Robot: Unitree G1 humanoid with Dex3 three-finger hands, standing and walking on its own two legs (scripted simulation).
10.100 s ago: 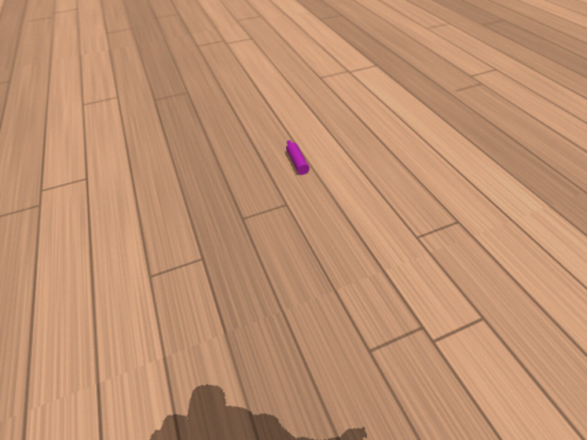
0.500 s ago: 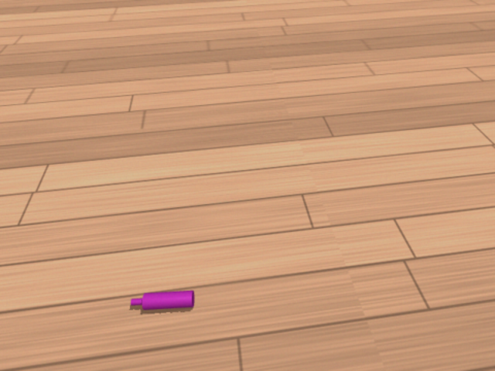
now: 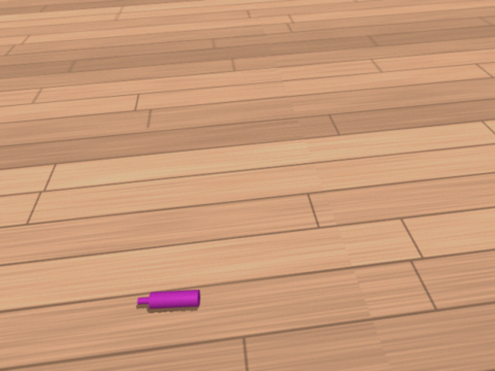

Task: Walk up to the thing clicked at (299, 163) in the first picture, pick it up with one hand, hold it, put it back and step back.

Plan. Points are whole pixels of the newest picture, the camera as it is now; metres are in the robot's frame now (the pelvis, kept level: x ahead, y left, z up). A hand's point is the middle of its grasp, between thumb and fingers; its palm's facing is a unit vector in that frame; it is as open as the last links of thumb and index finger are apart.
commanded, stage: stand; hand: left
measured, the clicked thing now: (168, 299) +0.53 +0.38 -0.75
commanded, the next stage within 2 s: none
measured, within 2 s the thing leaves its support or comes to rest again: neither
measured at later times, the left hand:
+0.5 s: hand out of the picture +0.08 +0.25 -0.16, palm faces -0.03 -0.94 -0.33, open 7.4 cm
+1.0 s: hand out of the picture +0.08 +0.25 -0.16, palm faces -0.01 -0.94 -0.34, open 7.4 cm
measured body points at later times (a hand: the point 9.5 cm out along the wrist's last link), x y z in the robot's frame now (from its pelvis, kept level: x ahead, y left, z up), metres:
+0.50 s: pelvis +0.01 +0.00 +0.00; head +0.02 +0.00 +0.45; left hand +0.08 +0.30 -0.14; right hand +0.08 -0.31 -0.13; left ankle +0.02 +0.12 -0.75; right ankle +0.00 -0.14 -0.75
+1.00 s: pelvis +0.01 -0.01 +0.00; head +0.01 +0.00 +0.45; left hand +0.08 +0.30 -0.13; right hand +0.09 -0.31 -0.13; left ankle +0.02 +0.12 -0.75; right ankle +0.00 -0.14 -0.75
